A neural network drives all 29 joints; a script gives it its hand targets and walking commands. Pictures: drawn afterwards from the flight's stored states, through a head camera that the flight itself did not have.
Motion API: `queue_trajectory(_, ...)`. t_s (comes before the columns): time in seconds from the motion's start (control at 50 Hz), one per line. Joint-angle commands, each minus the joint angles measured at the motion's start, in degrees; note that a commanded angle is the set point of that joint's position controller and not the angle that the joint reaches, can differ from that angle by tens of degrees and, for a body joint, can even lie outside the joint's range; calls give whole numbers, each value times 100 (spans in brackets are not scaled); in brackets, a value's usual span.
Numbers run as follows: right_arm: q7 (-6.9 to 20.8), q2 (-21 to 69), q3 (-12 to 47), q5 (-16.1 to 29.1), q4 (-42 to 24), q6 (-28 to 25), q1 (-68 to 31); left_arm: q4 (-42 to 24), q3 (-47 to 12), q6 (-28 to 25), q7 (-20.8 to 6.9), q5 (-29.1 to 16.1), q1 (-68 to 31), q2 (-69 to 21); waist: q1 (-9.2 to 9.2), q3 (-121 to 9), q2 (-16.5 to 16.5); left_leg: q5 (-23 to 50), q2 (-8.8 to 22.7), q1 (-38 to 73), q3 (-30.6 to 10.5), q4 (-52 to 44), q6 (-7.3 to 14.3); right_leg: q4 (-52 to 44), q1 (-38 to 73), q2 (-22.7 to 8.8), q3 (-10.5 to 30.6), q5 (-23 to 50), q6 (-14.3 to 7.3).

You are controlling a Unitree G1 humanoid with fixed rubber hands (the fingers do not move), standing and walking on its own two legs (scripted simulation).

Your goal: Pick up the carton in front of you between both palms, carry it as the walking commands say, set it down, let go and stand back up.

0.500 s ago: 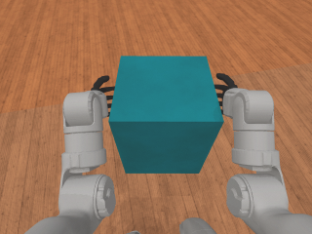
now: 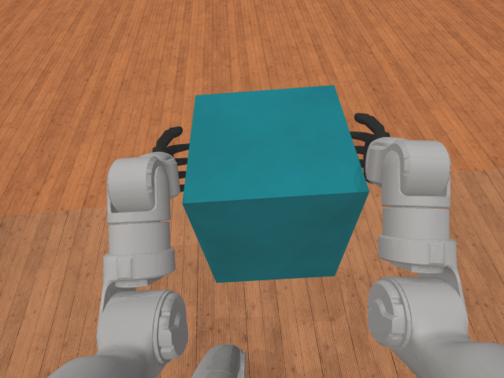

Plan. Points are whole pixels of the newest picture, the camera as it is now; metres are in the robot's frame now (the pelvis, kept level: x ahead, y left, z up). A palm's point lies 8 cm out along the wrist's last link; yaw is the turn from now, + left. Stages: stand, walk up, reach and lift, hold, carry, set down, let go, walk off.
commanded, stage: carry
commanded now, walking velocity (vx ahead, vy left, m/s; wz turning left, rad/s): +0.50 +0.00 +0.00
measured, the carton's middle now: (270, 192) +0.38 +0.02 +0.07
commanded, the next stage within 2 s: none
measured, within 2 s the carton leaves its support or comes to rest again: neither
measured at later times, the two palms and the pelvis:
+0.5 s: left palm (196, 43) +0.67 +0.17 +0.17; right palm (352, 42) +0.65 -0.13 +0.18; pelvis +0.28 +0.04 +0.02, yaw -2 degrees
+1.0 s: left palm out of the picture +0.93 +0.16 +0.20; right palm out of the picture +0.95 -0.14 +0.21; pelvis +0.57 -0.01 +0.04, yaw +0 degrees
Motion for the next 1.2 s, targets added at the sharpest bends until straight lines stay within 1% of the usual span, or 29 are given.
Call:
queue_trajectory(0.0,886,6051,3338,2192,-715,-175,-4113,-1308,-3429,-130,-1400,-2859,-5124,-6278,-69,-2851,-649,247,253,-1040,-37,-292,-77,-997,2832,-1576,2053,1191,-986)
queue_trajectory(0.08,870,5760,3383,2067,-593,-55,-3869,-1087,-3397,-6,-1389,-2711,-4762,-5940,46,-2567,-700,708,286,-972,192,-1705,-162,-1004,2892,-1401,1502,1846,-933)
queue_trajectory(0.16,996,5763,3338,2036,-50,6,-3717,-509,-3281,39,-1437,-2492,-4487,-5833,70,-2237,-913,997,-81,-139,761,-3109,-20,-787,2755,-1225,945,3014,-649)
queue_trajectory(0.2,1073,5858,3272,2067,219,-11,-3706,-226,-3204,19,-1468,-2405,-4435,-5896,-164,-2297,-1062,896,-465,912,1147,-3750,123,-190,2484,-1147,564,4302,-396)
queue_trajectory(0.22,1111,5926,3225,2098,355,-37,-3689,-138,-3180,4,-1481,-2398,-4440,-5956,-463,-2630,-933,1153,-621,2120,1334,-4204,213,662,2142,-971,178,4726,-154)
queue_trajectory(0.24,1149,5957,3150,2138,464,-78,-3625,-66,-3174,-18,-1493,-2375,-4466,-5963,-803,-3145,-593,1054,-162,3682,715,-4229,327,1695,1255,-853,49,3649,81)
queue_trajectory(0.26,1169,5845,3065,2099,486,-131,-3660,-9,-3138,-21,-1516,-2381,-4520,-6102,-817,-3749,820,411,1531,5075,-2305,-4543,1051,3247,-369,-298,141,1497,379)
queue_trajectory(0.28,1189,6016,3113,2152,449,-185,-3720,-63,-3133,-46,-1513,-2399,-4736,-6160,-913,-3413,1672,1200,1870,5573,-3930,-5227,1528,4371,-1912,498,526,-1077,373)
queue_trajectory(0.3,1213,6160,3174,2293,94,-199,-4032,-176,-3137,-95,-1470,-2384,-4909,-6262,-782,-3208,1225,1474,1872,5501,-3397,-4931,1544,5062,-2370,95,920,-1093,178)
queue_trajectory(0.34,1261,6468,3386,2671,-513,-255,-4618,-431,-3136,-132,-1355,-2345,-4936,-6270,-707,-2929,263,1946,1562,4718,-2368,-4746,1203,4797,-2370,-243,961,-705,86)
queue_trajectory(0.38,1269,6561,3563,2909,-917,-256,-4914,-647,-3113,-141,-1217,-2285,-4815,-6216,-565,-2940,373,1635,1364,4322,-1858,-4920,990,4314,-2118,-355,882,-468,109)
queue_trajectory(0.48,1251,6216,3619,2906,-1150,-153,-4536,-937,-3198,-91,-1030,-2109,-4541,-5896,-688,-2917,529,1911,1333,4542,-1309,-5076,1221,3233,-2589,-436,546,-222,295)
queue_trajectory(0.52,1245,6034,3612,2810,-1050,-95,-4359,-863,-3241,-25,-1028,-2067,-4437,-5765,-722,-2800,590,2183,1236,4463,-963,-5093,1167,2486,-2425,-479,435,76,318)
queue_trajectory(0.62,1282,5835,3468,2510,-387,-19,-3997,-225,-3210,88,-1184,-2057,-4214,-5707,-711,-2382,815,3247,1005,4167,-229,-4887,730,649,-1301,-49,-213,502,136)
queue_trajectory(0.64,1290,5847,3425,2458,-227,-26,-3969,-61,-3169,89,-1228,-2074,-4204,-5747,-646,-2357,884,3660,980,4107,-111,-4631,621,337,-921,108,-368,484,66)
queue_trajectory(0.68,1312,5956,3349,2412,109,-49,-3889,333,-3028,47,-1311,-2077,-4073,-5839,-229,-2898,538,4116,724,3313,471,-3176,200,-280,1368,219,-495,776,-110)
queue_trajectory(0.7,1338,5947,3293,2403,168,-78,-3995,491,-2858,0,-1362,-2051,-3918,-5836,54,-3323,-88,2408,550,2260,533,-1966,-33,-392,2674,-894,1152,13,-270)
queue_trajectory(0.72,1360,6180,3277,2424,234,-82,-4123,564,-2862,-74,-1373,-2017,-4055,-5785,54,-3415,-1878,69,-364,226,448,-567,-243,-907,3850,-2066,3888,193,-1094)
queue_trajectory(0.74,1352,6266,3267,2411,125,-124,-4334,385,-2859,-111,-1399,-2129,-4145,-5957,42,-3118,-1790,-753,-373,-820,-130,403,-127,-1008,4012,-2141,4301,713,-1302)
queue_trajectory(0.78,1272,6388,3271,2438,-79,-178,-4527,-263,-3076,-170,-1437,-2465,-4800,-6325,122,-2917,-509,-409,-60,-1062,-308,768,27,-589,3554,-1879,3180,1772,-1140)
queue_trajectory(0.8,1211,6409,3280,2438,-178,-188,-4503,-595,-3229,-193,-1438,-2637,-5111,-6425,45,-2826,-311,-177,92,-981,-345,505,47,-652,3206,-1767,2808,1697,-975)
queue_trajectory(0.84,1078,6358,3250,2386,-385,-193,-4377,-1006,-3358,-199,-1412,-2824,-5322,-6489,-71,-2913,-582,-1,146,-800,-235,224,48,-815,2949,-1628,2428,1271,-835)
queue_trajectory(0.88,967,6212,3261,2295,-528,-189,-4199,-1188,-3391,-167,-1399,-2871,-5247,-6427,-92,-2932,-669,62,171,-912,-115,29,-4,-900,2920,-1596,2213,1257,-911)
queue_trajectory(0.96,869,5872,3298,2113,-641,-107,-4035,-1203,-3391,-52,-1394,-2816,-5020,-6116,31,-2697,-623,427,302,-1153,94,-1099,-150,-1010,2968,-1529,1737,1575,-1002)
queue_trajectory(1.08,1021,5816,3272,2025,84,-10,-3738,-378,-3248,21,-1467,-2509,-4577,-5926,34,-2204,-962,949,-182,117,890,-3286,33,-683,2657,-1211,816,3295,-570)
queue_trajectory(1.12,1098,5930,3206,2076,331,-38,-3749,-121,-3173,-2,-1496,-2441,-4516,-6005,-360,-2483,-994,1052,-615,1637,1332,-4042,194,356,2288,-1050,263,4762,-237)
queue_trajectory(1.14,1143,5969,3133,2134,444,-66,-3725,-56,-3155,-18,-1509,-2432,-4528,-6048,-687,-2973,-777,1184,-486,3120,1165,-4183,290,1301,1664,-895,33,4346,-6)
queue_trajectory(1.16,1179,5993,3073,2146,495,-108,-3670,8,-3146,-34,-1525,-2411,-4569,-6070,-949,-3484,-5,53,725,4512,-853,-4440,606,2563,409,-663,72,2435,239)
queue_trajectory(1.18,1194,5961,3072,2158,423,-186,-3873,-35,-3128,-44,-1540,-2439,-4736,-6276,-859,-3456,1628,973,1871,5475,-3660,-5038,1399,3873,-1487,370,340,-869,396)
